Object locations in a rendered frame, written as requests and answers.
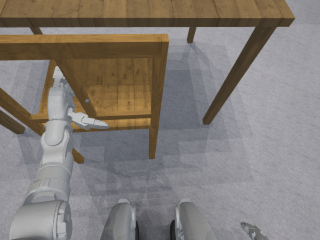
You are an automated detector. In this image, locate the robot right shin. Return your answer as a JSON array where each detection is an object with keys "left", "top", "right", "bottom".
[{"left": 175, "top": 198, "right": 190, "bottom": 240}]

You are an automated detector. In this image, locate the robot left upper arm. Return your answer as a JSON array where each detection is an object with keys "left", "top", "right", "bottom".
[{"left": 11, "top": 199, "right": 73, "bottom": 240}]

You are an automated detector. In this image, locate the right robot hand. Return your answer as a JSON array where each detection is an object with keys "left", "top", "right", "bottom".
[{"left": 240, "top": 222, "right": 269, "bottom": 240}]

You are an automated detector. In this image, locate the left robot hand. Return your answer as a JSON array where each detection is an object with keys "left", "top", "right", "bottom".
[{"left": 47, "top": 66, "right": 109, "bottom": 130}]

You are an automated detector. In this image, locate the table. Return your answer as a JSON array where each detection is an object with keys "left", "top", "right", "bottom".
[{"left": 0, "top": 0, "right": 295, "bottom": 134}]

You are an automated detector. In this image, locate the robot shin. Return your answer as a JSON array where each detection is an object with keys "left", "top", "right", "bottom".
[
  {"left": 111, "top": 198, "right": 136, "bottom": 240},
  {"left": 175, "top": 198, "right": 190, "bottom": 240}
]

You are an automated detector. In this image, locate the robot left forearm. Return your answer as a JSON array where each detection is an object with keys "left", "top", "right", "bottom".
[{"left": 8, "top": 119, "right": 75, "bottom": 240}]

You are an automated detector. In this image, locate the robot left shin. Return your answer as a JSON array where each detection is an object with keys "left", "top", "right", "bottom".
[{"left": 111, "top": 198, "right": 136, "bottom": 240}]

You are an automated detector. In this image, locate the chair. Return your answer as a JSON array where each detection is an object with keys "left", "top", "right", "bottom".
[{"left": 0, "top": 34, "right": 169, "bottom": 164}]

